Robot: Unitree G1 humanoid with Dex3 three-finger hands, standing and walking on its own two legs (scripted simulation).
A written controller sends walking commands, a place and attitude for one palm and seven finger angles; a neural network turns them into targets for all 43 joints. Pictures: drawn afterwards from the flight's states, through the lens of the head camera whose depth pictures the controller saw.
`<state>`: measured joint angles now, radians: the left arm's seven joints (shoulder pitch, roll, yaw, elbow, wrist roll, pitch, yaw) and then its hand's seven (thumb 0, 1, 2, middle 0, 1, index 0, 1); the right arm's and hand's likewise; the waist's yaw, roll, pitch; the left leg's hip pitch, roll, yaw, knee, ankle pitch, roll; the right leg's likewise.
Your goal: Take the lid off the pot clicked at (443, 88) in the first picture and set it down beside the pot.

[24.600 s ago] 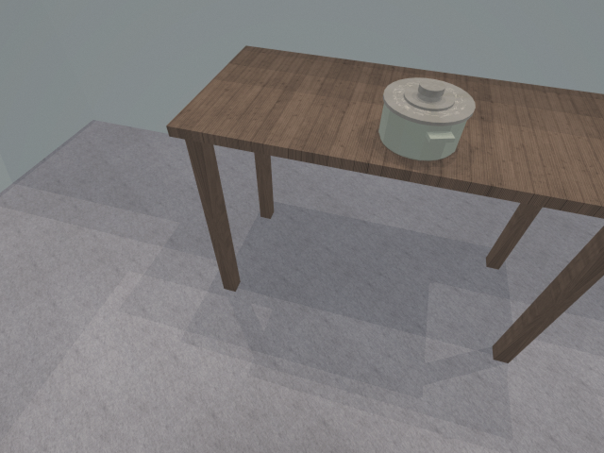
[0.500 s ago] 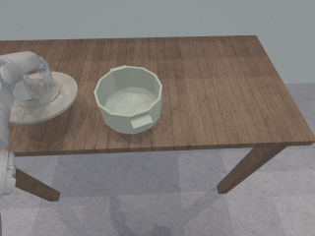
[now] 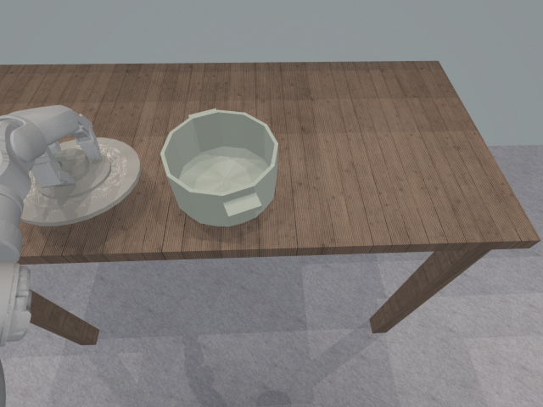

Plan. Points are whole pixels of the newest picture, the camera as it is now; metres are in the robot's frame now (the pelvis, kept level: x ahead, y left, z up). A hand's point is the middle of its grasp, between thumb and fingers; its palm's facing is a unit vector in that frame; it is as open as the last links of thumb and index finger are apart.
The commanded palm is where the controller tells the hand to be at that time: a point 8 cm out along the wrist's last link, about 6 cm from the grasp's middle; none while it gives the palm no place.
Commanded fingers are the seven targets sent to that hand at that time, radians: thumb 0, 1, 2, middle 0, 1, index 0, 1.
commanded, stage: lower the lid onto the table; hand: left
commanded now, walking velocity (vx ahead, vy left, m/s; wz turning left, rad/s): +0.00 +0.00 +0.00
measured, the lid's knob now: (68, 163) +0.47 +0.30 +0.08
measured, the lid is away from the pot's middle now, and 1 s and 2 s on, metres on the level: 0.23 0.25 0.24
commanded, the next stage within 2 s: open the fingers wide in 0.94 s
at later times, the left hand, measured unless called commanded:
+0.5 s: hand (67, 179) +0.44 +0.30 +0.07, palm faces -0.52 -0.10 -0.85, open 8.2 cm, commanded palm +0.49 +0.30 +0.14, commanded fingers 0.00 0.55 1.09 -0.77 -0.99 -0.80 -0.99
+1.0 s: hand (67, 177) +0.46 +0.31 +0.06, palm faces -0.51 -0.12 -0.85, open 8.2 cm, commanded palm +0.49 +0.31 +0.10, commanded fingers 0.00 0.55 1.09 -0.77 -0.99 -0.80 -0.99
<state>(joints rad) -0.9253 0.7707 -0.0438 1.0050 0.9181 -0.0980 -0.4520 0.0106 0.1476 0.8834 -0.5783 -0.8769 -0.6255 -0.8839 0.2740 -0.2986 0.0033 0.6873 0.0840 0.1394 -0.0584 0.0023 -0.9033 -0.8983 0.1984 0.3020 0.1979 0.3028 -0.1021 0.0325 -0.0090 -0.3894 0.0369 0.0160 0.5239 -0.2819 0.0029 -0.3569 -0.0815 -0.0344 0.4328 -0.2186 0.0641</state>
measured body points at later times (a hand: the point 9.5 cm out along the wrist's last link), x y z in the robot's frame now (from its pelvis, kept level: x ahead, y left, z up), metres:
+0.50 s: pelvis +0.00 +0.01 -0.01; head +0.07 +0.01 +0.44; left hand +0.47 +0.30 +0.12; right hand +0.01 -0.28 -0.13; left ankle -0.02 +0.12 -0.74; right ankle -0.01 -0.17 -0.74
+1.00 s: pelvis -0.01 +0.01 -0.02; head +0.09 +0.02 +0.42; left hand +0.48 +0.31 +0.11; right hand -0.02 -0.28 -0.13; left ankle -0.02 +0.12 -0.74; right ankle -0.01 -0.17 -0.74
